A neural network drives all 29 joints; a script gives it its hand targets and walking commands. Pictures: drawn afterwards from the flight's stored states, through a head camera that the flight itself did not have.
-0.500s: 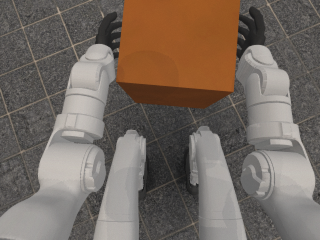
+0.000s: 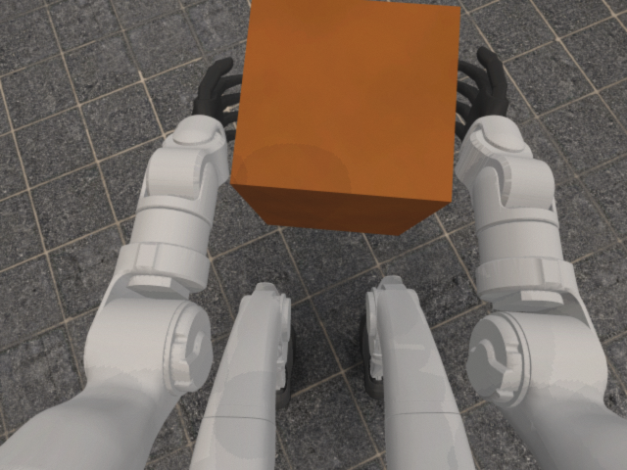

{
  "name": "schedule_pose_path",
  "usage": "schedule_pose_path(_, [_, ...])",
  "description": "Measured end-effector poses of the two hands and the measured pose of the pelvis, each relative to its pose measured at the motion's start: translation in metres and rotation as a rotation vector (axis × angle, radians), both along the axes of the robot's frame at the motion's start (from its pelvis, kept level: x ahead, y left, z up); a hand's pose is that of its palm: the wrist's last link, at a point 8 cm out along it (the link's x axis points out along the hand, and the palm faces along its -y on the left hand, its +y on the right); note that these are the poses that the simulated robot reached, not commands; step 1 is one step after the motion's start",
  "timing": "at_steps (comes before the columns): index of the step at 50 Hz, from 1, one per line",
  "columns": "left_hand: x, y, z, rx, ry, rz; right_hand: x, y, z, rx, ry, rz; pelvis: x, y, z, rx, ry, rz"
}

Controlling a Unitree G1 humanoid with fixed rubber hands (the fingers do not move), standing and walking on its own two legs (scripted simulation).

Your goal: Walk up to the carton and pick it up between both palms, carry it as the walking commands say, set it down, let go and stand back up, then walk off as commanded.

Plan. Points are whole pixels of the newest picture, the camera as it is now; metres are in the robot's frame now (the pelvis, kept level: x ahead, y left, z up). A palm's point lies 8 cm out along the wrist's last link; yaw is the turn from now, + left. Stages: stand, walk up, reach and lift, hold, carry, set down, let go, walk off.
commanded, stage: reach and lift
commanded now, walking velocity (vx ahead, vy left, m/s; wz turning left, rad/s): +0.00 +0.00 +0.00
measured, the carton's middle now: (341, 140) +0.50 -0.03 -0.06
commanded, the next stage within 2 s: none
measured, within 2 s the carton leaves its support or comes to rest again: neither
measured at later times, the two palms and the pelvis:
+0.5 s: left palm (177, 98) +0.46 +0.12 +0.10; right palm (530, 93) +0.45 -0.18 +0.10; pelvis +0.05 +0.00 +0.07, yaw +0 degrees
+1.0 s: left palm (139, 40) +0.46 +0.12 +0.17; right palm (599, 38) +0.44 -0.18 +0.18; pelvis +0.13 +0.00 +0.14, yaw +0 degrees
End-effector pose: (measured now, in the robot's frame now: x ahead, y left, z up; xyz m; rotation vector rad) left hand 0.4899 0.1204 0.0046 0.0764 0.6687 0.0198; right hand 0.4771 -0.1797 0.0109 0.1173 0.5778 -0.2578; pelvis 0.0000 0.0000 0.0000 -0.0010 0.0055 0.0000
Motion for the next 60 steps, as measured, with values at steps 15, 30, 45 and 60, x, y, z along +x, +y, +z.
schedule_pose_path(15, [-0.008, 0.002, 0.045, 0.001, 0.018, -0.004, -0.009, 0.002, 0.045, 0.006, 0.019, -0.005, 0.012, 0.001, 0.041, -0.001, -0.029, -0.002])
schedule_pose_path(30, [-0.029, 0.001, 0.127, -0.036, 0.031, 0.01, -0.032, 0.001, 0.129, -0.005, 0.027, -0.014, 0.071, 0.0, 0.093, 0.001, 0.096, -0.003])
schedule_pose_path(45, [-0.03, -0.002, 0.153, 0.019, 0.073, -0.029, -0.035, -0.002, 0.152, -0.01, 0.075, -0.009, 0.117, -0.003, 0.131, 0.006, 0.057, -0.005])
schedule_pose_path(60, [-0.047, -0.001, 0.198, 0.007, 0.027, -0.02, -0.052, -0.001, 0.196, -0.008, 0.03, -0.012, 0.123, -0.001, 0.146, 0.003, -0.048, -0.005])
